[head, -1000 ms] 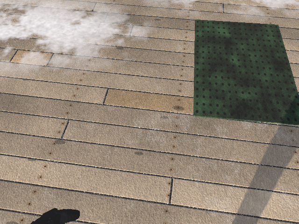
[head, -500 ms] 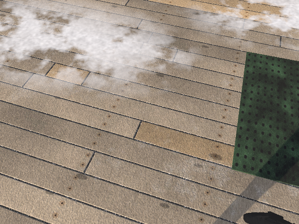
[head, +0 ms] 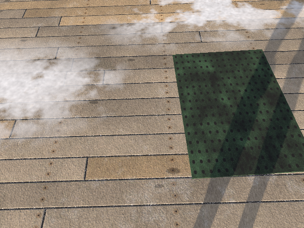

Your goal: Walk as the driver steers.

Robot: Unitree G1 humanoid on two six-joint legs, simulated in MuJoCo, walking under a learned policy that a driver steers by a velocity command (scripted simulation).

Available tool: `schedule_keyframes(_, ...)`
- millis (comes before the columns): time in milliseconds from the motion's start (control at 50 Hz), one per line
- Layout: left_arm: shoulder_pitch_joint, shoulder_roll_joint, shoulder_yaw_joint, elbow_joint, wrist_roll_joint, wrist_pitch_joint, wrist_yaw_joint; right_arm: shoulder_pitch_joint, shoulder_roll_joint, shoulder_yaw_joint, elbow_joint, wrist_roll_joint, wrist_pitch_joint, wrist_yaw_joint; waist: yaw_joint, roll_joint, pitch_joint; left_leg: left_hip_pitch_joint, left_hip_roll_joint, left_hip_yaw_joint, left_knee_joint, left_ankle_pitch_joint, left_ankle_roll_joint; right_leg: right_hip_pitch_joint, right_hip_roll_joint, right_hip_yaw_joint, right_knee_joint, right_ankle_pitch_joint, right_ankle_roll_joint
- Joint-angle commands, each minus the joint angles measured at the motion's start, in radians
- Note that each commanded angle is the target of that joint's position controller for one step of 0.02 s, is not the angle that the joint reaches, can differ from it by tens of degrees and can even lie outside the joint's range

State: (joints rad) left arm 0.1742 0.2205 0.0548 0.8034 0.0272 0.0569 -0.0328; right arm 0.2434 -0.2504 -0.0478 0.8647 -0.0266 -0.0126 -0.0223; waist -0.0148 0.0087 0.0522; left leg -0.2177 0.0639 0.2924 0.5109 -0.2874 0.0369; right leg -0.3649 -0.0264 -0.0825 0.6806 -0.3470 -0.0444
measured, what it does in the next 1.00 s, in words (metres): walks ahead, turning right: right foot, then left foot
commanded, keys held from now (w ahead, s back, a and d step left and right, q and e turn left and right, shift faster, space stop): w+e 0.10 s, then e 0.18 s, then no key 0.66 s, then w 0.06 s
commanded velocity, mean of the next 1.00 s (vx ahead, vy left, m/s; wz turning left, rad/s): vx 0.08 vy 0.00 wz -0.29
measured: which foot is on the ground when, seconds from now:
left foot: down 0.00-0.04, up 0.06-0.50, down 0.52-1.00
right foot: up 0.00-0.02, down 0.04-0.52, up 0.54-0.82, down 0.84-1.00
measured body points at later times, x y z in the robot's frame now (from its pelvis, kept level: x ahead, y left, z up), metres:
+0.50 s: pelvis +0.09 -0.01 +0.00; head +0.12 -0.01 +0.45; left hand +0.22 +0.25 -0.13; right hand +0.16 -0.30 -0.11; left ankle +0.17 +0.08 -0.73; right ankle +0.02 -0.09 -0.73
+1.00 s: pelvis +0.12 -0.01 +0.01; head +0.12 -0.01 +0.46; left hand +0.24 +0.23 -0.13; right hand +0.12 -0.27 -0.13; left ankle +0.17 +0.08 -0.73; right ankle +0.06 -0.11 -0.73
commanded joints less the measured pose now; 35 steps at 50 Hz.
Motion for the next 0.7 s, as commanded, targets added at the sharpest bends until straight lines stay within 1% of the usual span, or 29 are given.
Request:
schedule_keyframes(20,0.073,0.096,0.029,-0.051,0.002,-0.026,0.000,0.028,-0.164,-0.048,-0.049,-0.004,0.008,0.002,0.025,0.042,-0.096,-0.031,0.260,-0.180,-0.049,-0.084,0.077,0.183,0.034,-0.005,-0.182,-0.031,-0.051)
schedule_keyframes(40,0.172,0.167,0.050,-0.020,0.014,-0.040,0.008,0.026,-0.102,-0.033,-0.066,-0.012,0.015,0.011,0.057,-0.173,-0.101,-0.172,0.166,-0.093,0.205,-0.259,0.024,0.301,-0.091,0.218,-0.347,-0.166,-0.101)
schedule_keyframes(60,0.242,0.301,0.084,-0.025,-0.011,-0.043,0.015,-0.064,-0.046,-0.013,-0.163,-0.005,0.012,0.020,0.102,-0.403,-0.042,-0.533,-0.068,-0.079,0.459,-0.451,-0.037,0.398,-0.348,0.744,-0.523,-0.354,-0.267)
schedule_keyframes(80,0.252,0.256,0.076,-0.015,-0.008,-0.036,0.022,-0.129,-0.121,-0.029,-0.159,-0.033,0.015,0.022,0.126,-0.194,0.021,-0.584,-0.024,-0.266,0.552,-0.354,-0.037,0.331,-0.353,0.730,-0.545,-0.362,-0.303)
schedule_keyframes(100,0.200,0.211,0.059,-0.021,-0.011,-0.032,0.030,-0.123,-0.129,-0.036,-0.159,-0.010,0.007,0.033,0.080,-0.152,0.045,-0.561,0.002,-0.293,0.545,-0.224,-0.038,0.273,-0.303,0.631,-0.543,-0.370,-0.277)
schedule_keyframes(120,0.140,0.182,0.048,-0.035,-0.014,-0.034,0.034,-0.101,-0.131,-0.037,-0.142,0.009,-0.007,0.038,0.039,-0.118,0.070,-0.516,0.014,-0.297,0.505,-0.125,-0.044,0.233,-0.244,0.532,-0.551,-0.215,-0.232)
schedule_keyframes(140,0.095,0.175,0.045,-0.052,-0.021,-0.044,0.039,-0.085,-0.129,-0.039,-0.128,0.001,-0.014,0.036,0.020,-0.108,0.060,-0.478,0.014,-0.299,0.482,-0.063,-0.051,0.240,-0.194,0.458,-0.530,-0.012,-0.207)
schedule_keyframes(160,0.074,0.163,0.041,-0.059,-0.022,-0.055,0.039,-0.044,-0.119,-0.037,-0.105,-0.012,-0.013,0.034,0.003,-0.091,0.021,-0.432,0.002,-0.290,0.498,-0.027,-0.059,0.255,-0.163,0.386,-0.486,0.281,-0.201)
schedule_keyframes(180,0.090,0.168,0.041,-0.058,-0.024,-0.069,0.035,-0.021,-0.107,-0.036,-0.100,-0.014,-0.009,0.030,-0.006,-0.066,-0.024,-0.393,-0.011,-0.288,0.514,-0.026,-0.067,0.276,-0.159,0.341,-0.427,0.600,-0.207)
schedule_keyframes(200,0.097,0.184,0.046,-0.055,-0.025,-0.078,0.031,-0.006,-0.094,-0.032,-0.099,-0.008,-0.003,0.025,-0.013,-0.054,-0.064,-0.370,-0.019,-0.288,0.513,-0.026,-0.077,0.290,-0.157,0.313,-0.390,0.755,-0.215)
schedule_keyframes(220,0.109,0.191,0.050,-0.053,-0.025,-0.083,0.029,-0.010,-0.092,-0.031,-0.102,-0.004,0.003,0.021,-0.009,-0.046,-0.081,-0.362,-0.024,-0.289,0.503,-0.025,-0.084,0.297,-0.148,0.300,-0.372,0.807,-0.214)
schedule_keyframes(240,0.124,0.196,0.051,-0.051,-0.024,-0.082,0.030,-0.024,-0.090,-0.030,-0.109,0.000,0.009,0.019,-0.001,-0.056,-0.088,-0.365,-0.030,-0.288,0.483,-0.024,-0.089,0.305,-0.140,0.300,-0.363,0.802,-0.210)
schedule_keyframes(280,0.160,0.202,0.053,-0.045,-0.022,-0.072,0.035,-0.065,-0.091,-0.028,-0.129,0.004,0.021,0.016,0.023,-0.090,-0.078,-0.386,-0.035,-0.292,0.433,-0.016,-0.095,0.316,-0.138,0.327,-0.357,0.747,-0.208)
schedule_keyframes(320,0.171,0.197,0.050,-0.045,-0.018,-0.063,0.040,-0.084,-0.087,-0.023,-0.135,0.005,0.026,0.016,0.037,-0.106,-0.073,-0.373,-0.037,-0.291,0.372,-0.002,-0.093,0.321,-0.139,0.332,-0.350,0.714,-0.202)
schedule_keyframes(360,0.180,0.197,0.048,-0.042,-0.013,-0.059,0.042,-0.104,-0.084,-0.018,-0.143,0.007,0.026,0.014,0.051,-0.113,-0.071,-0.333,-0.042,-0.288,0.314,0.001,-0.081,0.317,-0.145,0.337,-0.329,0.742,-0.196)
schedule_keyframes(400,0.174,0.198,0.045,-0.041,-0.008,-0.056,0.043,-0.104,-0.086,-0.016,-0.146,0.012,0.023,0.010,0.056,-0.119,-0.072,-0.275,-0.053,-0.286,0.260,-0.010,-0.063,0.308,-0.150,0.344,-0.299,0.787,-0.186)
schedule_keyframes(460,0.135,0.201,0.040,-0.043,-0.007,-0.048,0.047,-0.077,-0.093,-0.017,-0.143,0.021,0.018,-0.001,0.046,-0.130,-0.061,-0.151,-0.075,-0.279,0.134,-0.029,-0.031,0.274,-0.147,0.373,-0.250,0.782,-0.153)
schedule_keyframes(480,0.113,0.201,0.038,-0.043,-0.014,-0.045,0.051,-0.048,-0.090,-0.017,-0.136,0.021,0.015,-0.005,0.024,-0.122,-0.056,-0.085,-0.078,-0.276,0.037,0.017,-0.022,0.257,-0.136,0.383,-0.227,0.730,-0.130)
schedule_keyframes(500,0.082,0.194,0.032,-0.047,-0.027,-0.046,0.055,-0.007,-0.082,-0.015,-0.124,0.014,0.006,-0.010,-0.012,-0.100,-0.058,0.024,-0.068,-0.283,-0.117,0.153,-0.012,0.214,-0.111,0.381,-0.190,0.641,-0.091)
schedule_keyframes(520,0.089,0.147,0.015,-0.056,-0.029,-0.054,0.057,0.020,-0.117,-0.019,-0.124,-0.001,-0.008,-0.018,-0.011,-0.012,-0.102,0.150,0.054,-0.411,-0.192,0.303,0.008,0.162,-0.052,0.353,-0.110,0.513,-0.040)
schedule_keyframes(540,0.169,0.089,0.000,-0.060,-0.032,-0.054,0.057,-0.007,-0.207,-0.027,-0.148,0.001,-0.012,-0.019,0.046,0.185,-0.137,0.237,0.270,-0.640,-0.182,0.693,0.105,0.057,0.089,0.240,0.013,0.066,0.003)
schedule_keyframes(560,0.181,0.148,0.015,-0.031,-0.023,-0.031,0.065,0.031,-0.163,-0.014,-0.127,0.022,-0.004,-0.010,0.012,0.206,-0.184,0.168,0.342,-0.722,-0.176,0.749,0.226,0.080,0.131,0.196,0.114,-0.295,0.008)
schedule_keyframes(580,0.164,0.168,0.021,-0.017,-0.016,-0.020,0.064,0.017,-0.129,-0.002,-0.125,0.020,-0.006,-0.003,0.019,0.133,-0.124,0.129,0.308,-0.686,-0.196,0.656,0.241,0.058,0.118,0.211,0.208,-0.298,0.011)
schedule_keyframes(600,0.139,0.153,0.019,-0.005,-0.013,-0.015,0.058,-0.022,-0.104,0.008,-0.125,0.018,-0.006,-0.002,0.027,0.095,-0.086,0.088,0.255,-0.620,-0.213,0.540,0.210,0.052,0.104,0.220,0.227,-0.247,0.019)
schedule_keyframes(620,0.126,0.141,0.016,0.002,-0.016,-0.011,0.052,-0.065,-0.092,0.015,-0.129,0.014,-0.004,-0.006,0.043,0.104,-0.065,0.060,0.204,-0.556,-0.236,0.457,0.165,0.063,0.088,0.220,0.201,-0.194,0.029)
schedule_keyframes(640,0.119,0.132,0.012,0.008,-0.014,-0.007,0.047,-0.082,-0.091,0.018,-0.124,0.012,-0.005,-0.011,0.049,0.134,-0.056,0.048,0.171,-0.512,-0.246,0.444,0.142,0.084,0.078,0.212,0.161,-0.147,0.042)
schedule_keyframes(660,0.129,0.123,0.006,0.026,-0.015,-0.006,0.044,-0.089,-0.099,0.017,-0.116,0.009,-0.004,-0.012,0.052,0.147,-0.059,0.052,0.139,-0.469,-0.238,0.465,0.130,0.103,0.083,0.184,0.126,-0.131,0.055)
schedule_keyframes(700,0.116,0.113,-0.001,0.047,-0.018,-0.004,0.046,-0.061,-0.102,0.018,-0.096,0.011,-0.003,-0.009,0.035,0.132,-0.085,0.089,0.124,-0.442,-0.213,0.494,0.129,0.134,0.079,0.150,0.032,-0.114,0.069)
